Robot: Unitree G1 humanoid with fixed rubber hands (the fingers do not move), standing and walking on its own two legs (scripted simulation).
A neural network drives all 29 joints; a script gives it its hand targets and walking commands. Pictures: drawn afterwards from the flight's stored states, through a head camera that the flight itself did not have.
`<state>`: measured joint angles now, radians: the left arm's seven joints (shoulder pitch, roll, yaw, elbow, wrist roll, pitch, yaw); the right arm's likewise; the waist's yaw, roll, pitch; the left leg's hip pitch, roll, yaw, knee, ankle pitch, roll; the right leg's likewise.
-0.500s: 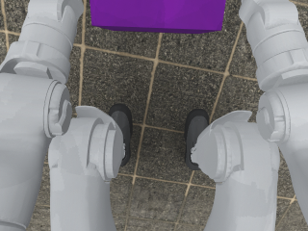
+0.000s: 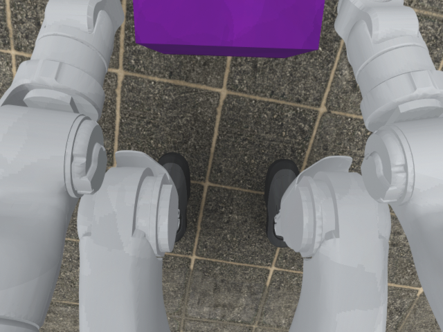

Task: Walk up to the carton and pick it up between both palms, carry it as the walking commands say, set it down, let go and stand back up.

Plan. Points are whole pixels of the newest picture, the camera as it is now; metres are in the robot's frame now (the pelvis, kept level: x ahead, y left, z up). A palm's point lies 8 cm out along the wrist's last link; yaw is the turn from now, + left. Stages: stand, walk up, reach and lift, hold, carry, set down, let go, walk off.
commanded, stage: reach and lift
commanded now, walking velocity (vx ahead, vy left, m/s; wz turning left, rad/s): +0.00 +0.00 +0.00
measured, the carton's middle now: out of the picture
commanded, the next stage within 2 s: none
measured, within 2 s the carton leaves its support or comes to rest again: leaves its support in 0.30 s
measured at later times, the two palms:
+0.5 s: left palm out of the picture +0.54 +0.17 -0.17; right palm out of the picture +0.55 -0.13 -0.17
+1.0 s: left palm out of the picture +0.55 +0.18 -0.12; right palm out of the picture +0.56 -0.13 -0.12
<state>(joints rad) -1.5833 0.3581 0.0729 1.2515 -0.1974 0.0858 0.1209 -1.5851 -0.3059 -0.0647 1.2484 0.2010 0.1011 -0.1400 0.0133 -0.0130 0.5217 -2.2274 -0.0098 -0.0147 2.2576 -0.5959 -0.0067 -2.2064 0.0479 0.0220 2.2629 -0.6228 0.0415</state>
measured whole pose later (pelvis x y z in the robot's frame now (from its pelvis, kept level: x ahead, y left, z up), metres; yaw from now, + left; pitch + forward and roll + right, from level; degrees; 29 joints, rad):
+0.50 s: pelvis -0.01 +0.00 +0.00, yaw +0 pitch +30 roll -1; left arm -1.54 0.32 0.10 1.10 -0.23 0.17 0.21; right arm -1.54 -0.30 -0.09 1.10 0.20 0.17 -0.20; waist 0.02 0.01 0.52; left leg -2.19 -0.05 -0.03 2.25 -0.59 -0.03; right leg -2.16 0.08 0.04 2.25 -0.62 0.07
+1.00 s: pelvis +0.00 +0.00 +0.04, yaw +1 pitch +31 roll -2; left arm -1.50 0.27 0.23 0.88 -0.06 0.28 0.19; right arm -1.49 -0.24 -0.29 0.87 0.03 0.29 -0.17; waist 0.02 0.00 0.52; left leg -2.08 -0.09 -0.06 2.14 -0.59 -0.05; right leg -2.05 0.09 0.04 2.15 -0.64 0.08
